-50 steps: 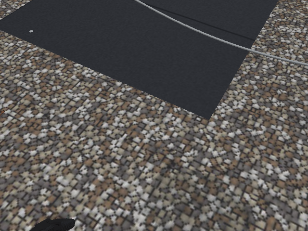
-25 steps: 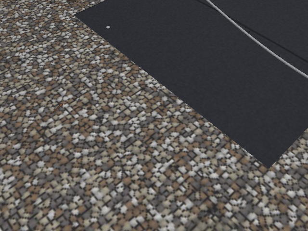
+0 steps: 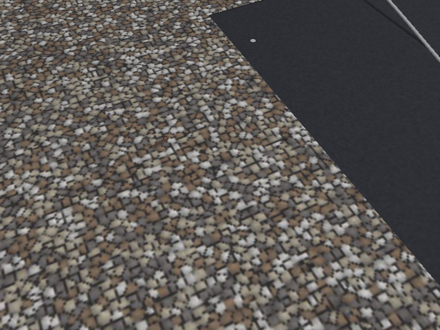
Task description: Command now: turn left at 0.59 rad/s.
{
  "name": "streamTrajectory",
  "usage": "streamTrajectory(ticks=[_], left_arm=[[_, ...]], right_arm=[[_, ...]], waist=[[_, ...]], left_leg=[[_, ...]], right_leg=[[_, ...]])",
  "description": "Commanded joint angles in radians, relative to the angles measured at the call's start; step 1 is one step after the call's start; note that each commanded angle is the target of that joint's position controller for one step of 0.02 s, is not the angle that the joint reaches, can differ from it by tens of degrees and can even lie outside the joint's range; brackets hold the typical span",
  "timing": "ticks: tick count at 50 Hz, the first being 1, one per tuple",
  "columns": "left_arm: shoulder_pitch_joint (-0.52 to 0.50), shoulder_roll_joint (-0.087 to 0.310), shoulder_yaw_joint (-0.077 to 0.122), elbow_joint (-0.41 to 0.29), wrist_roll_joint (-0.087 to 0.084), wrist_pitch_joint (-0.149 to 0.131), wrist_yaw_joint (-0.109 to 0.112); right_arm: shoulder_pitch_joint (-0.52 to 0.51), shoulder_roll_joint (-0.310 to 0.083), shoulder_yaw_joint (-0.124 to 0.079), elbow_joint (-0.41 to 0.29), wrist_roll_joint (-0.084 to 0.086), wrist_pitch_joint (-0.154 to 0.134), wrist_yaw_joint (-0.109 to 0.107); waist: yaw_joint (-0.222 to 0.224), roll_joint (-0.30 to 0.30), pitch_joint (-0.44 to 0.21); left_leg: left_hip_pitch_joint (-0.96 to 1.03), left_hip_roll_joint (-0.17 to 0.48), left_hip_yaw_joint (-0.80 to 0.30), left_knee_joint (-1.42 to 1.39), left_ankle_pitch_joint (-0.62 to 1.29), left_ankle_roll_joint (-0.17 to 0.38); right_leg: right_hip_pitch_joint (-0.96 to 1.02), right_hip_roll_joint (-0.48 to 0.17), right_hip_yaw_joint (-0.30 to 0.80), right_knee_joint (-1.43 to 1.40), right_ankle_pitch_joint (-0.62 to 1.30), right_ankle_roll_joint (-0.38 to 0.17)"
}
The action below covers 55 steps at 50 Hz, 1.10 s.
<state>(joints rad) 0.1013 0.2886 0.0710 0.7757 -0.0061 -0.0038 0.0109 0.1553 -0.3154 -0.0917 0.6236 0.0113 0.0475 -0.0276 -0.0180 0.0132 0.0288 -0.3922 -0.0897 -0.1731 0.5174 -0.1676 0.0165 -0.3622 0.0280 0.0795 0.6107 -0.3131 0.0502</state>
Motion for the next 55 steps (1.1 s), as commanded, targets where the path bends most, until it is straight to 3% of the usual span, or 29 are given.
streamTrajectory(ticks=[1,2,3,4,5,7,10,12,15,19,22,23,24,25,26,27,29,32,36,40,43,45,46,47,48,49,51,53,55], left_arm=[[0.110,0.144,0.047,-0.038,0.010,-0.023,-0.005],[0.100,0.228,0.063,-0.050,0.029,-0.014,0.004],[0.084,0.236,0.064,-0.059,0.064,-0.015,-0.001],[0.018,0.178,0.047,-0.093,0.058,-0.021,0.005],[-0.034,0.134,0.037,-0.102,0.042,-0.021,0.011],[-0.051,0.108,0.027,-0.112,0.014,-0.016,0.022],[0.052,0.123,0.031,-0.097,0.015,-0.003,0.039],[0.113,0.152,0.042,-0.089,0.010,-0.003,0.043],[0.125,0.192,0.057,-0.090,0.002,-0.014,0.033],[0.106,0.215,0.067,-0.086,-0.017,-0.032,0.002],[0.081,0.186,0.059,-0.072,-0.032,-0.032,-0.015],[0.089,0.132,0.041,-0.069,-0.019,-0.035,-0.019],[0.038,0.050,0.012,-0.109,0.019,-0.043,-0.025],[-0.019,0.060,0.013,-0.188,0.009,-0.073,-0.025],[-0.067,0.139,0.028,-0.193,-0.023,-0.098,-0.032],[-0.052,0.165,0.035,-0.183,-0.030,-0.112,-0.041],[-0.017,0.163,0.038,-0.146,0.014,-0.119,-0.043],[-0.035,0.119,0.026,-0.134,0.021,-0.114,-0.047],[-0.164,0.064,-0.003,-0.161,0.007,-0.112,-0.053],[-0.210,0.087,0.000,-0.179,-0.005,-0.118,-0.066],[-0.160,0.114,0.012,-0.168,-0.002,-0.125,-0.067],[0.009,0.164,0.040,-0.130,0.004,-0.125,-0.054],[0.184,0.205,0.050,-0.112,0.020,-0.123,-0.048],[0.306,0.277,0.070,-0.065,0.028,-0.115,-0.051],[0.304,0.185,0.046,-0.059,-0.001,-0.116,-0.059],[0.233,0.138,0.032,-0.064,-0.009,-0.109,-0.050],[0.140,0.106,0.018,-0.068,0.010,-0.097,-0.041],[0.111,0.084,0.008,-0.066,0.020,-0.103,-0.036],[0.121,0.097,0.010,-0.049,0.005,-0.111,-0.033]], right_arm=[[-0.021,-0.120,-0.029,-0.081,0.009,-0.002,-0.009],[0.014,-0.059,-0.015,-0.089,0.002,-0.004,-0.007],[0.006,-0.125,-0.035,-0.115,-0.001,-0.018,-0.004],[0.031,-0.188,-0.056,-0.090,-0.003,-0.021,0.000],[0.057,-0.194,-0.065,-0.061,0.003,-0.014,0.001],[0.078,-0.143,-0.055,-0.038,0.001,0.005,-0.003],[-0.005,-0.090,-0.032,-0.083,0.017,0.005,0.009],[-0.059,-0.083,-0.023,-0.112,0.014,-0.001,0.018],[-0.080,-0.060,-0.008,-0.132,0.007,-0.016,0.035],[-0.032,-0.066,-0.008,-0.115,0.011,-0.027,0.052],[0.117,-0.063,-0.016,-0.046,0.014,-0.032,0.055],[0.230,-0.103,-0.038,-0.007,0.019,-0.034,0.047],[0.361,-0.207,-0.066,0.009,0.018,-0.041,0.033],[0.337,-0.291,-0.069,-0.033,0.010,-0.070,0.043],[0.315,-0.202,-0.047,-0.033,0.006,-0.093,0.050],[0.270,-0.145,-0.024,-0.033,0.002,-0.106,0.049],[0.185,-0.109,-0.007,-0.048,0.003,-0.105,0.041],[0.180,-0.130,-0.008,-0.042,-0.005,-0.104,0.017],[0.235,-0.153,-0.018,0.001,0.010,-0.102,-0.002],[0.279,-0.148,-0.019,0.047,0.022,-0.102,-0.005],[0.279,-0.144,-0.021,0.070,0.013,-0.093,-0.005],[0.265,-0.125,-0.012,0.068,0.004,-0.085,-0.001],[0.254,-0.089,0.006,0.044,-0.011,-0.083,0.000],[0.414,0.011,0.033,0.041,0.011,-0.094,0.004],[0.395,-0.059,0.027,0.059,0.027,-0.106,0.006],[0.270,-0.122,0.010,0.041,0.041,-0.111,0.011],[0.128,-0.112,0.014,0.005,0.010,-0.122,0.013],[0.153,-0.081,0.016,0.014,0.006,-0.117,0.019],[0.155,-0.043,0.028,0.016,0.003,-0.109,0.022]], waist=[[0.049,0.105,-0.155],[0.006,-0.150,-0.139],[0.007,-0.311,-0.102],[-0.007,-0.215,-0.083],[-0.028,-0.165,-0.065],[-0.017,-0.143,-0.043],[0.050,-0.170,-0.057],[0.095,-0.194,-0.065],[0.105,-0.191,-0.058],[0.075,-0.189,-0.023],[-0.011,-0.123,-0.043],[-0.056,-0.043,-0.088],[-0.101,0.228,-0.103],[-0.080,0.312,-0.098],[-0.101,0.193,-0.051],[-0.062,0.169,0.002],[-0.010,0.101,0.028],[0.005,0.077,0.008],[-0.038,0.091,0.028],[-0.048,0.101,0.038],[-0.024,0.132,0.026],[0.066,0.134,-0.103],[0.141,0.077,-0.258],[0.084,-0.264,-0.435],[0.103,-0.268,-0.398],[0.113,-0.174,-0.217],[0.070,-0.045,-0.060],[0.020,-0.086,-0.044],[0.007,-0.097,-0.029]], left_leg=[[0.034,0.156,-0.236,-0.025,-0.041,0.096],[-0.145,0.019,-0.058,0.209,-0.309,0.030],[-0.241,-0.024,0.032,0.435,-0.479,-0.013],[-0.228,0.025,-0.004,0.587,-0.414,-0.034],[-0.229,0.032,0.012,0.647,-0.346,-0.048],[-0.267,0.043,0.038,0.734,-0.256,-0.084],[-0.312,0.083,0.120,0.621,-0.175,-0.107],[-0.328,0.111,0.137,0.521,-0.184,-0.111],[-0.242,0.138,0.176,0.368,-0.218,-0.083],[-0.039,0.129,0.241,0.176,-0.222,-0.017],[0.221,0.075,0.303,-0.024,-0.117,0.036],[0.400,0.068,0.259,-0.051,-0.140,0.067],[0.565,0.299,-0.108,-0.148,-0.139,0.153],[0.606,0.458,-0.572,-0.287,-0.356,0.354],[0.573,0.466,-0.544,-0.331,-0.418,0.362],[0.525,0.430,-0.443,-0.321,-0.345,0.323],[0.422,0.340,-0.266,-0.312,-0.128,0.261],[0.350,0.278,-0.140,-0.324,0.109,0.233],[0.252,0.228,-0.068,-0.308,0.142,0.191],[0.286,0.271,-0.124,-0.281,0.119,0.172],[0.376,0.300,-0.135,-0.212,0.290,0.149],[0.365,0.230,-0.076,0.026,0.596,0.109],[0.198,0.177,-0.056,0.291,0.438,0.077],[-0.173,0.008,0.011,0.694,-0.182,-0.004],[-0.290,0.016,-0.056,0.813,-0.393,-0.005],[-0.356,0.068,-0.032,0.848,-0.329,-0.002],[-0.315,0.149,0.038,0.749,-0.212,0.008],[-0.230,0.193,0.050,0.667,-0.164,0.009],[-0.225,0.209,0.075,0.586,-0.160,-0.004]], right_leg=[[0.212,-0.092,0.040,-0.243,0.134,-0.064],[0.295,-0.322,0.269,-0.303,0.225,-0.165],[0.189,-0.462,0.466,-0.349,0.322,-0.320],[0.164,-0.434,0.392,-0.340,0.329,-0.328],[0.155,-0.360,0.271,-0.318,0.313,-0.273],[0.187,-0.292,0.147,-0.299,0.326,-0.234],[0.280,-0.270,0.074,-0.348,0.137,-0.242],[0.346,-0.304,0.103,-0.384,-0.025,-0.249],[0.323,-0.334,0.070,-0.411,-0.093,-0.242],[0.203,-0.334,-0.017,-0.414,-0.098,-0.227],[0.091,-0.304,-0.105,-0.274,-0.109,-0.186],[-0.008,-0.254,-0.179,-0.089,-0.072,-0.144],[-0.266,-0.148,-0.268,0.347,-0.219,-0.056],[-0.586,-0.009,-0.119,0.557,-0.308,-0.028],[-0.644,-0.075,-0.024,0.627,-0.245,-0.048],[-0.634,-0.105,-0.017,0.592,-0.135,-0.069],[-0.530,-0.132,-0.023,0.463,0.011,-0.054],[-0.413,-0.090,-0.058,0.308,0.168,-0.012],[-0.269,-0.028,-0.070,0.024,0.347,0.005],[-0.196,-0.027,-0.037,-0.090,0.397,-0.024],[-0.138,-0.023,-0.055,-0.112,0.307,-0.068],[0.131,0.003,-0.107,-0.136,0.289,-0.128],[0.436,-0.135,0.037,-0.076,0.289,-0.197],[0.798,-0.382,0.545,-0.166,0.032,-0.370],[0.771,-0.404,0.734,-0.311,-0.145,-0.366],[0.625,-0.380,0.574,-0.328,-0.172,-0.327],[0.350,-0.306,0.365,-0.364,0.010,-0.296],[0.235,-0.259,0.275,-0.413,0.113,-0.292],[0.187,-0.256,0.210,-0.453,0.173,-0.310]])
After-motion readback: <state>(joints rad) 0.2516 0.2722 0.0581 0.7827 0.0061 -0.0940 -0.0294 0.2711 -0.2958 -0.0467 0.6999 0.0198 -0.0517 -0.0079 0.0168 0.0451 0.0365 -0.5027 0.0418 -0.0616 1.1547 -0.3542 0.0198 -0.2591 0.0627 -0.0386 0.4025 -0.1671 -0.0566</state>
